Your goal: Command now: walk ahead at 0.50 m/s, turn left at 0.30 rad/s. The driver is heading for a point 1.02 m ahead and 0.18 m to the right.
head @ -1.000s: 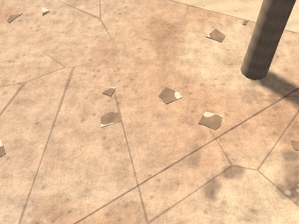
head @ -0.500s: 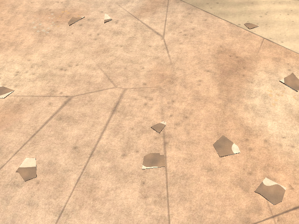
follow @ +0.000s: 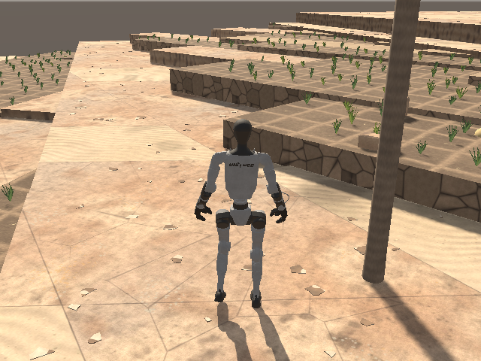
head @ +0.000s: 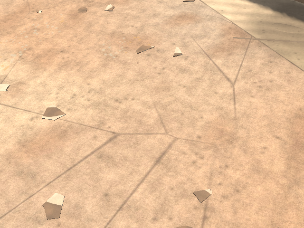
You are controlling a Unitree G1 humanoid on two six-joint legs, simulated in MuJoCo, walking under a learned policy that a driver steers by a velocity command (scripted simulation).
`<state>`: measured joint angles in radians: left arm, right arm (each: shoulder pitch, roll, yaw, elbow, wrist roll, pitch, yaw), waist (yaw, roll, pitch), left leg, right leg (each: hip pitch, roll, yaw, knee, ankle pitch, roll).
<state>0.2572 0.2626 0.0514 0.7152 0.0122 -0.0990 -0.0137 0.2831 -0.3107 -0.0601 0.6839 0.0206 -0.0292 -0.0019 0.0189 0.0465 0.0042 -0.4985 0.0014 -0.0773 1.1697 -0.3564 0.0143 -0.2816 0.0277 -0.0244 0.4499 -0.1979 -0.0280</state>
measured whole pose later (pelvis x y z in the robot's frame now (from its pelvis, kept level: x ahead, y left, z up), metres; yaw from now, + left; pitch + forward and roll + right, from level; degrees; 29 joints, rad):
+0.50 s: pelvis +0.26 +0.06 +0.00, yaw -4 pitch +1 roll +1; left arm 0.29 0.32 0.06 0.80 -0.03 -0.05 0.00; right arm 0.24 -0.26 -0.06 0.73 -0.01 -0.09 0.02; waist 0.00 -0.05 0.02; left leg -0.24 -0.01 0.10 0.40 -0.19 0.04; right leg -0.54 -0.08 0.05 1.14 -0.31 0.00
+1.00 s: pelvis +0.51 -0.04 +0.00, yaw -22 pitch +1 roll +0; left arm 0.25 0.29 0.07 0.70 -0.01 -0.04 -0.03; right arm 0.18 -0.30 -0.06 0.75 0.00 -0.11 0.00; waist 0.01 0.02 0.06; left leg -0.48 0.07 -0.04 1.16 -0.36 -0.01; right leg -0.33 0.09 0.01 0.48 -0.17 -0.10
